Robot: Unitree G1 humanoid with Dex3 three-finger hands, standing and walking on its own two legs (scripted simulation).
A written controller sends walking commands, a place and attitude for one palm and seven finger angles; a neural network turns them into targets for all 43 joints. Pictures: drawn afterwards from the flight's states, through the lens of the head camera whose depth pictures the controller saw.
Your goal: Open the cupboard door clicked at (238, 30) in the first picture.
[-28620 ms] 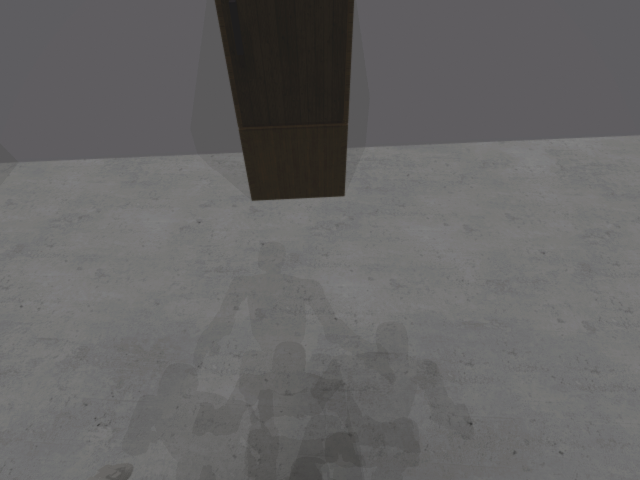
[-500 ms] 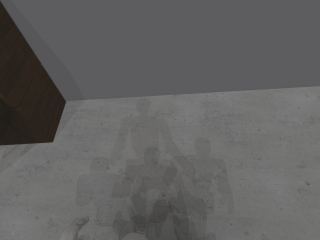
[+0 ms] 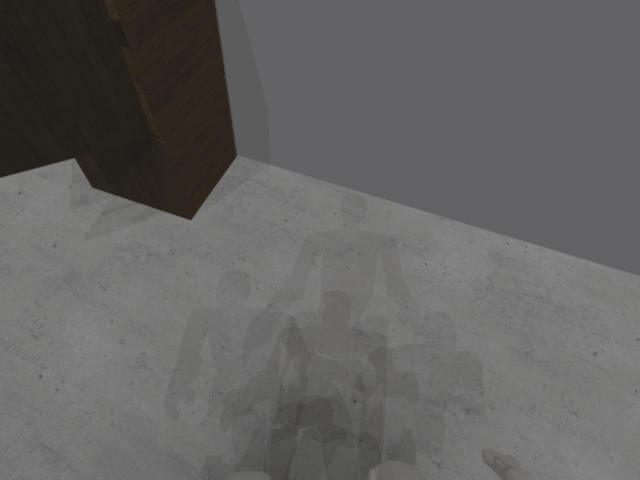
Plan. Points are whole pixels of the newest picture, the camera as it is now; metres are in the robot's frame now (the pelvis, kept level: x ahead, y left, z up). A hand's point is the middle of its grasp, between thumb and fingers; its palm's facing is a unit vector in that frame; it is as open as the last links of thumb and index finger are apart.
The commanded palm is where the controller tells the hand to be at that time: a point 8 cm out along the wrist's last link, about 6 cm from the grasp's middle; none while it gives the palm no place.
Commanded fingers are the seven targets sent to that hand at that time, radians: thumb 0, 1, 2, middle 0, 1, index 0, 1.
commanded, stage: turn to face it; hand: left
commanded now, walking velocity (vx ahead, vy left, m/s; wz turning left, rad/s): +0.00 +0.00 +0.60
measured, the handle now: out of the picture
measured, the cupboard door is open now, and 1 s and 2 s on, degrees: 48 48 48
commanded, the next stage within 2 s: take the last steps up to it in 0.80 s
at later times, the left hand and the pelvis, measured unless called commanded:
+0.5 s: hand out of the picture +0.06 +0.15 -0.14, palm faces +0.28 -0.92 -0.26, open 7.4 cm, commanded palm none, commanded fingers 0.00 0.90 0.90 -0.20 -0.30 -0.20 -0.30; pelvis +0.02 -0.05 +0.01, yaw +18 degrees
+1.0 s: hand out of the picture -0.03 +0.18 -0.16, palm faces +0.51 -0.83 -0.23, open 7.4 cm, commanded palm none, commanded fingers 0.00 0.90 0.90 -0.20 -0.30 -0.20 -0.30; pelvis +0.02 -0.02 +0.01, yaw +28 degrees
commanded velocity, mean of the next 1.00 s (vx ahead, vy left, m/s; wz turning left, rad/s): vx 0.04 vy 0.02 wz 0.41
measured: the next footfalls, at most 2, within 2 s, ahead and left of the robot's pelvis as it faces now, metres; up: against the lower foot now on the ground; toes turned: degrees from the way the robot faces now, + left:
right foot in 0.32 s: +0.06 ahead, -0.15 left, +0.00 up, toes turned +9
left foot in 0.70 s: +0.02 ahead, +0.09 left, +0.00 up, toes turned +29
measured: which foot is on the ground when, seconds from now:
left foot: down 0.00-0.32, up 0.34-0.68, down 0.70-1.00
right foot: up 0.00-0.30, down 0.32-0.70, up 0.72-1.00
